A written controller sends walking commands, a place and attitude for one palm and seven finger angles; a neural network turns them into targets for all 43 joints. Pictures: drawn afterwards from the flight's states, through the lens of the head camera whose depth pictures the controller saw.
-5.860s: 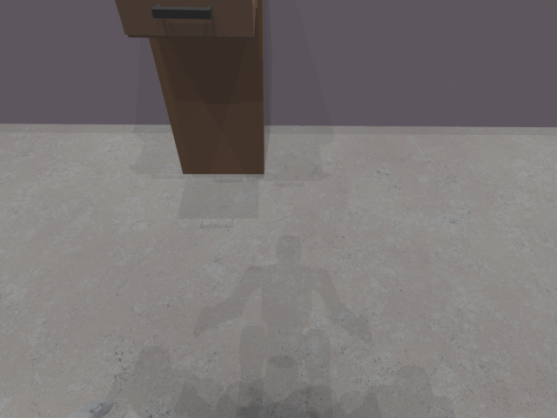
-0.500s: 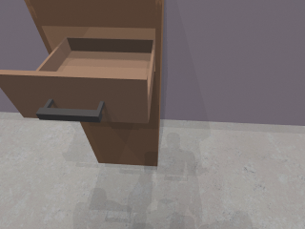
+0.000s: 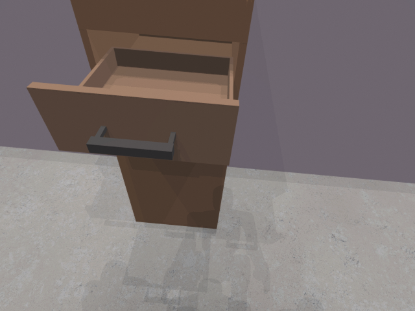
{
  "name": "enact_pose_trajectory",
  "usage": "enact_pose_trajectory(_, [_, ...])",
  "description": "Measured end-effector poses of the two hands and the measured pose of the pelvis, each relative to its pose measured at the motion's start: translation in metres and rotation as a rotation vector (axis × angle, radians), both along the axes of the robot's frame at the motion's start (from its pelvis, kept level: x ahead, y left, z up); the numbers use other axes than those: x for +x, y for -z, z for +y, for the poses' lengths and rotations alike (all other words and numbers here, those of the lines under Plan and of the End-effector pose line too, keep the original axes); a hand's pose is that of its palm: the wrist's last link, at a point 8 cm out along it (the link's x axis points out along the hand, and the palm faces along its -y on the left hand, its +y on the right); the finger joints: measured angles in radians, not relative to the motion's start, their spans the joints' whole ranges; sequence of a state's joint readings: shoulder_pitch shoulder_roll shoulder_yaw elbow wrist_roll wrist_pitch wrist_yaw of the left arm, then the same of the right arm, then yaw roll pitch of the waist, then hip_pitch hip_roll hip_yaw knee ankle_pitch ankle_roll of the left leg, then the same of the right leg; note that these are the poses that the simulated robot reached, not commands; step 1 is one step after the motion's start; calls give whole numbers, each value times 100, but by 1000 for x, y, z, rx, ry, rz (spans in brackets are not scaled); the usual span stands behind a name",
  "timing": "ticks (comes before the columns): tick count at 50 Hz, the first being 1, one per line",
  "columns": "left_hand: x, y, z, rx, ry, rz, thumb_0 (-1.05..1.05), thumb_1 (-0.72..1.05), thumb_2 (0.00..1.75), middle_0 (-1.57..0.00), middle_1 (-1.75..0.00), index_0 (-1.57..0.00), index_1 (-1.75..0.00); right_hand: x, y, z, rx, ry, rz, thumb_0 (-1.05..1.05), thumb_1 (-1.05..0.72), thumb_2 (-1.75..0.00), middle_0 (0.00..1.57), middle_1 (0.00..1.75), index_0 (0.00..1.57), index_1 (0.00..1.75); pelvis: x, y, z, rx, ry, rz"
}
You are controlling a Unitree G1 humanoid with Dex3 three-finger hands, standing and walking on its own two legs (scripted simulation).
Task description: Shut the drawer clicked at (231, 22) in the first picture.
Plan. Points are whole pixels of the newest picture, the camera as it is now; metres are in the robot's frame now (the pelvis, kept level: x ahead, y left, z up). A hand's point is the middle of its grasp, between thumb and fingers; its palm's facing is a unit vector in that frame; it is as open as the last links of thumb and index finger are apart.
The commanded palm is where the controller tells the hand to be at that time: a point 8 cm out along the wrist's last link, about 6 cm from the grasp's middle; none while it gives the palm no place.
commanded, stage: look again from close up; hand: left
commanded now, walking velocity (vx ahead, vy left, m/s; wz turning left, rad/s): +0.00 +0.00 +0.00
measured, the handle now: (134, 140) +0.39 +0.18 +0.14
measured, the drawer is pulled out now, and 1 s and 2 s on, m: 0.28 0.28 0.28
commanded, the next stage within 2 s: shuffle to correct the standing spot in 0.18 s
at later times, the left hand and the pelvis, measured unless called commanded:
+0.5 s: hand out of the picture -0.06 +0.19 -0.18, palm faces +0.02 -0.99 -0.14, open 7.4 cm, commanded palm none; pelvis -0.02 +0.03 +0.00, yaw -1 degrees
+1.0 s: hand out of the picture +0.04 +0.15 -0.18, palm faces -0.01 -0.99 -0.11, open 7.4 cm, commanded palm none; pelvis +0.05 -0.01 +0.01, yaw -1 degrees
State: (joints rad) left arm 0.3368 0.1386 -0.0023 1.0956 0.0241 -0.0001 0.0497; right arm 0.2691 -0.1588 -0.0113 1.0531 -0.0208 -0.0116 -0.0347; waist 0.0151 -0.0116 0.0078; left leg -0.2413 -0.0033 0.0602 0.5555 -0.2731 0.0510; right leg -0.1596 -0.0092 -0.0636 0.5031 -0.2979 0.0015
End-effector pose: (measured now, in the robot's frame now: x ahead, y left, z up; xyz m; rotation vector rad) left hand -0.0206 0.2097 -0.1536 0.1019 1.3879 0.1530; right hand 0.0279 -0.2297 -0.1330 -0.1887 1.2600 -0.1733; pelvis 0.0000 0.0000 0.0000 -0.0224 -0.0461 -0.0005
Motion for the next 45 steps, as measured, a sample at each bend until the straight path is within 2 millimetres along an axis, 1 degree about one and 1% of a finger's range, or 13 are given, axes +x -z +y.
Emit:
enact_pose_trajectory(3, [3,-1,14,4,13,-27,1,91,89,-20,-30,-20,-30,-6,-2,10,1,-7,-3,2,-95,-90,19,30,20,30,-5,-1,10,2,0,5])
enact_pose_trajectory(6, [3,-3,26,8,22,-33,1,91,89,-20,-30,-19,-30,-14,-3,19,4,-10,8,2,-94,-90,20,30,20,30,-11,-2,19,6,1,12])
enact_pose_trajectory(10, [-4,-5,38,12,28,-17,1,91,89,-20,-30,-19,-30,-28,-3,29,13,-6,35,1,-94,-90,20,30,20,30,-16,-3,28,9,1,21])
enact_pose_trajectory(13, [-12,-6,42,11,27,3,1,91,89,-20,-30,-19,-30,-38,-2,36,21,0,61,1,-93,-90,20,30,20,30,-18,-4,32,11,2,25])
enact_pose_trajectory(20, [-31,-6,42,-6,24,58,1,91,89,-19,-30,-19,-30,-56,0,48,42,20,110,1,-91,-90,20,30,20,30,-18,-5,37,10,2,27])
enact_pose_trajectory(26, [-42,-4,28,-28,17,100,1,91,89,-19,-30,-19,-30,-63,3,46,53,42,141,1,-91,-90,20,30,20,30,-15,-3,31,19,11,32])
enact_pose_trajectory(30, [-44,-6,14,-40,-5,107,1,91,89,-19,-30,-19,-30,-62,7,38,55,46,154,1,-90,-90,20,30,20,30,-9,-3,24,15,1,30])
enact_pose_trajectory(33, [-43,-6,2,-46,-27,100,1,91,89,-20,-30,-19,-30,-55,8,32,57,39,157,1,-90,-90,20,30,20,30,-2,-2,18,11,-1,32])
enact_pose_trajectory(35, [-43,-4,-5,-54,-40,102,1,91,89,-20,-30,-19,-30,-47,8,29,55,34,150,1,-90,-90,20,30,20,30,3,-1,14,5,-2,35])
enact_pose_trajectory(39, [-42,5,-15,-82,-55,129,1,91,89,-20,-30,-19,-30,-24,7,25,36,23,122,1,-91,-90,19,30,20,30,17,4,9,-9,-9,37])
enact_pose_trajectory(42, [-33,11,-19,-106,-38,157,1,91,89,-20,-30,-19,-30,-12,5,22,17,35,101,2,-92,-90,19,30,20,30,30,6,8,8,8,41])
enact_pose_trajectory(43, [-27,10,-20,-109,-22,164,1,91,89,-20,-30,-19,-30,-9,4,21,13,43,91,2,-92,-90,19,30,20,30,33,6,8,12,16,42])
enact_pose_trajectory(45, [-10,7,-19,-104,12,161,1,91,89,-20,-30,-19,-30,-9,1,20,10,61,83,2,-92,-90,19,30,20,30,38,3,6,15,26,42])
